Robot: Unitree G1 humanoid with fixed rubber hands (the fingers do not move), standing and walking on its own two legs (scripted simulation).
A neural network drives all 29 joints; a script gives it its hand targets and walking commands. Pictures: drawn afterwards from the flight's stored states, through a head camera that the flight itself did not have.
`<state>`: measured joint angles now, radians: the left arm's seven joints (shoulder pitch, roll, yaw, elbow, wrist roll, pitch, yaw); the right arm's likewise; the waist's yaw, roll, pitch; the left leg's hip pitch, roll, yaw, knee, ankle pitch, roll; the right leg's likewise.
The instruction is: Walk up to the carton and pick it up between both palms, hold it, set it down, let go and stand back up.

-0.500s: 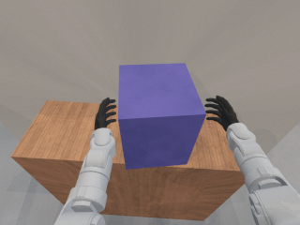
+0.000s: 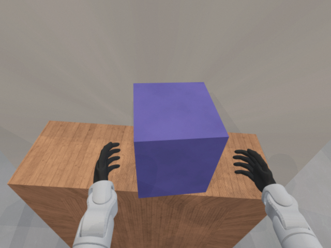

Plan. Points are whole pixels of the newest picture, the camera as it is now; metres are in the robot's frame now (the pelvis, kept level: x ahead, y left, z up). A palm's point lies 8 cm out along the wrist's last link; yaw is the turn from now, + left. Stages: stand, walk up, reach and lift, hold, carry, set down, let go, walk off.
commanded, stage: set down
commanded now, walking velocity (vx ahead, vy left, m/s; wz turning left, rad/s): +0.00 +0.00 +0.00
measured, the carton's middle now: (171, 140) +0.41 -0.01 +0.04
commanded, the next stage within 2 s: none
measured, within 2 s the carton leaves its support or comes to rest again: neither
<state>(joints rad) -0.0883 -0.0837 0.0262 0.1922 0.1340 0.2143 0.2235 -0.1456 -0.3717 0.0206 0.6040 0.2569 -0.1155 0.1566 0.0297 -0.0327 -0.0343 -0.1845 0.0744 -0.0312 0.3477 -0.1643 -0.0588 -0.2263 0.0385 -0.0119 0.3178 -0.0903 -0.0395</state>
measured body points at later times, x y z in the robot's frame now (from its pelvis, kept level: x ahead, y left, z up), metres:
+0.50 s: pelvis +0.02 +0.00 +0.00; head +0.00 +0.02 +0.45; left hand +0.26 +0.17 +0.04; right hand +0.24 -0.24 +0.03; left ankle +0.02 +0.16 -0.75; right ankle +0.05 -0.10 -0.75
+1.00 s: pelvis +0.03 +0.01 +0.00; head +0.03 +0.04 +0.45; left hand +0.26 +0.19 +0.02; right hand +0.24 -0.22 +0.01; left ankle +0.02 +0.17 -0.75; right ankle +0.05 -0.10 -0.75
